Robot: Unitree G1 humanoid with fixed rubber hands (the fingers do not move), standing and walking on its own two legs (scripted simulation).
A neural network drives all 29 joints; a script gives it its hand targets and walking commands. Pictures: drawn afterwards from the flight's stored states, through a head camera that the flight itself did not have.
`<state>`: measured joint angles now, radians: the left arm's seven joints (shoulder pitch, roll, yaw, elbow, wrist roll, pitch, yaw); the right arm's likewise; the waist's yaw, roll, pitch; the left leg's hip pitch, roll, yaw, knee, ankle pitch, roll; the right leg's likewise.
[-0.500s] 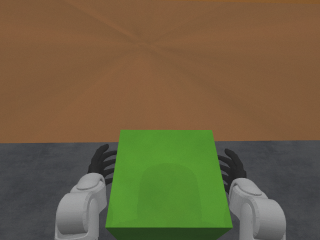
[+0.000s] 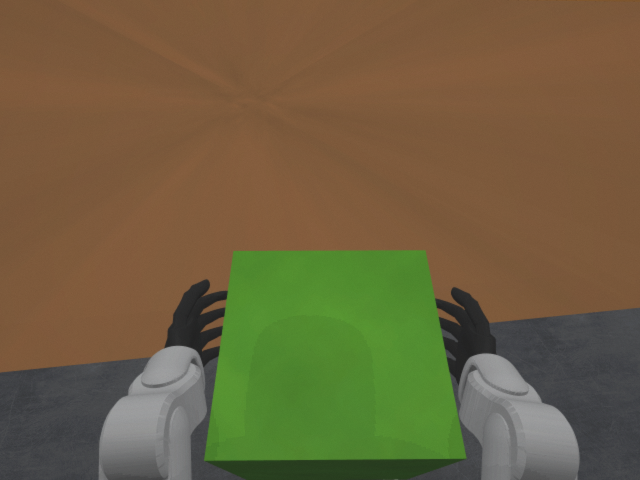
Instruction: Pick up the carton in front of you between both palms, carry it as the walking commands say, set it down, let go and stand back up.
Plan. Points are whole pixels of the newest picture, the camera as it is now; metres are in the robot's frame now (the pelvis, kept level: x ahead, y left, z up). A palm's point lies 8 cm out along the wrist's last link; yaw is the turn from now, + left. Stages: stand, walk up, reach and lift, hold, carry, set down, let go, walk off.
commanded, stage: carry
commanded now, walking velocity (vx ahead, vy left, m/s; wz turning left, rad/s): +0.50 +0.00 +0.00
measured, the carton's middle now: (328, 376) +0.25 -0.01 +0.02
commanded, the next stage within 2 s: none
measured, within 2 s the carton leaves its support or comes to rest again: neither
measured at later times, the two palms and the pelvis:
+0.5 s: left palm (235, 173) +0.56 +0.13 +0.09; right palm (413, 174) +0.58 -0.17 +0.08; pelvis +0.34 -0.03 +0.00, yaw +4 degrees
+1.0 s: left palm (235, 47) +0.99 +0.18 +0.13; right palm (364, 50) +0.99 -0.12 +0.14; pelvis +0.66 +0.02 -0.01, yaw +2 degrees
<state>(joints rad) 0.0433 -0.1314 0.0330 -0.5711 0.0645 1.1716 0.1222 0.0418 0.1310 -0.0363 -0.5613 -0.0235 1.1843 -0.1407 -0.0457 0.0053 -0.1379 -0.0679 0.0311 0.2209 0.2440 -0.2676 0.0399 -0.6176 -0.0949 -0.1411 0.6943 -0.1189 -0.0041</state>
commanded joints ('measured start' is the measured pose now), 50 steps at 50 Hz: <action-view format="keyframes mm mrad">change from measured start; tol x32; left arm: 1 -316 -722 -607 -36 -228 16 -69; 26 -333 -727 -631 -101 -301 -26 -129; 50 -1026 -538 -368 282 -224 12 63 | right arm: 1 -352 672 608 -74 260 5 131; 24 -325 786 664 -88 205 -51 123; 50 -1055 528 383 243 255 -11 -11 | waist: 1 21 144 -9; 10 80 -327 -256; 31 52 -166 -19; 35 -26 361 -277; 50 7 161 -175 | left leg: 1 112 213 -112 -78 361 74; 7 81 172 25 245 711 13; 10 -542 -66 -73 981 -164 -78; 12 -609 53 -214 1110 -148 -18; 32 -203 -54 65 257 140 14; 35 338 360 -767 15 -4 240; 50 64 159 -90 178 730 109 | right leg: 1 -33 29 -63 -103 60 -3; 8 586 89 -123 -218 -52 -46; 10 892 -338 693 -490 -205 -251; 29 694 -154 -13 -491 272 -111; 32 638 -103 -111 -177 509 -72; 36 -75 94 115 743 -381 -33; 50 22 95 -26 32 -1 -46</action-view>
